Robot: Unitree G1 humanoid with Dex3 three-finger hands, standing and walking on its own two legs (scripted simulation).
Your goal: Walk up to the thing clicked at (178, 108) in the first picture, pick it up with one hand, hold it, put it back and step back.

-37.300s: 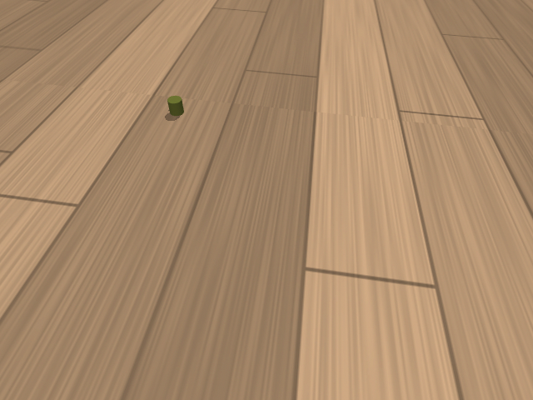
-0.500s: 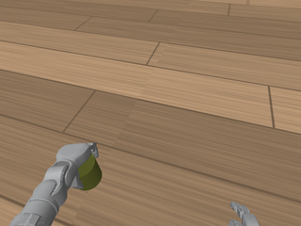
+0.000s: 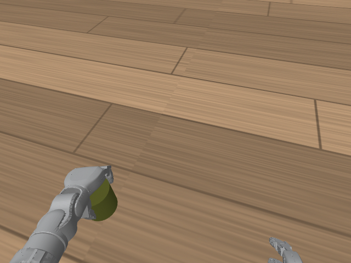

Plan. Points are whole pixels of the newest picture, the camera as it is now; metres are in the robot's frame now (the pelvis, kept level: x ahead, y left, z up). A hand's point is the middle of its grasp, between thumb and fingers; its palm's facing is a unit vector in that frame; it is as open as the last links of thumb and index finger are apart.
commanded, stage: crouch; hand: left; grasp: from above
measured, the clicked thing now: (90, 199) +0.30 +0.24 -0.08
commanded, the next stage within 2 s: lower in 1.96 s
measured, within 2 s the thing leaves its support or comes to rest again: neither
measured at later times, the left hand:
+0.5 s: hand (99, 210) +0.30 +0.24 -0.15, palm faces -0.46 +0.01 -0.89, open 11.4 cm
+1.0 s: hand (114, 220) +0.35 +0.26 -0.39, palm faces -0.46 +0.00 -0.89, open 11.3 cm
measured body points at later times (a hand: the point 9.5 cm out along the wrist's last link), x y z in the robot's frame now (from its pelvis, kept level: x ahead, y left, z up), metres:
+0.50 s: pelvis -0.02 +0.00 -0.05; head +0.05 +0.01 +0.40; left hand +0.32 +0.24 -0.10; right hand +0.09 -0.27 -0.16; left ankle +0.01 +0.13 -0.74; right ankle +0.01 -0.14 -0.74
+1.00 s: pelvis -0.07 +0.01 -0.25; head +0.13 +0.03 +0.15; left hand +0.37 +0.26 -0.34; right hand -0.02 -0.26 -0.38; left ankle +0.01 +0.13 -0.74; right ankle +0.01 -0.13 -0.74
